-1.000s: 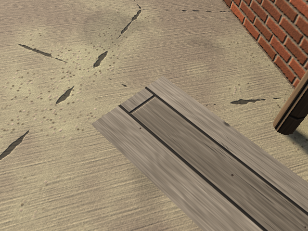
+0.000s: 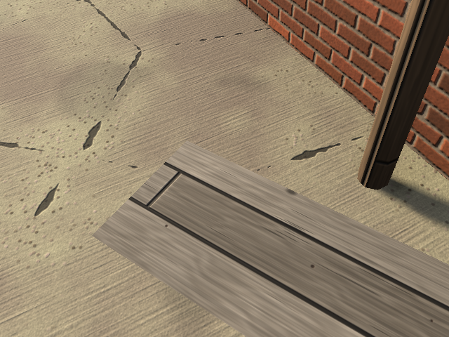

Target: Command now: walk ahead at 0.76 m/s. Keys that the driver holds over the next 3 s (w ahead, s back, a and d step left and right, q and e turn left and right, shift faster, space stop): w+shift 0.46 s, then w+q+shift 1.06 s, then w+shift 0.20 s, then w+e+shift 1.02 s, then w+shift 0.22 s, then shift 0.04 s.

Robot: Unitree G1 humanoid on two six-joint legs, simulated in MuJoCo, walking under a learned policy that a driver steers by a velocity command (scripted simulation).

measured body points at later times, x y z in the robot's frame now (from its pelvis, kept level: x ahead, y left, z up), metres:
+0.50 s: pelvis +0.36 +0.06 -0.01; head +0.38 +0.06 +0.44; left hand +0.40 +0.33 -0.15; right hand +0.43 -0.21 -0.14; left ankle +0.39 +0.13 -0.74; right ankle +0.22 -0.08 -0.63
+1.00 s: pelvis +0.82 +0.07 +0.00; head +0.84 +0.07 +0.45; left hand +0.78 +0.36 -0.12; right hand +1.03 -0.17 -0.11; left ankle +0.74 +0.16 -0.63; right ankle +0.84 -0.05 -0.74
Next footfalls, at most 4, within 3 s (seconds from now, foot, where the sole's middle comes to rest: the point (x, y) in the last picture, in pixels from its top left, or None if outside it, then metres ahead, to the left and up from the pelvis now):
0.36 left None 0.43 0.13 -0.78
0.80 right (262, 228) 0.88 -0.04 -0.78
1.26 left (175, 162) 1.18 0.30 -0.78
1.70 right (138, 96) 1.59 0.51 -0.78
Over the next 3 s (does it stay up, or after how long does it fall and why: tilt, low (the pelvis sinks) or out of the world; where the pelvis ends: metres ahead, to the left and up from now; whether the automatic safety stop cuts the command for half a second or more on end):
stays up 2.27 1.18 -0.03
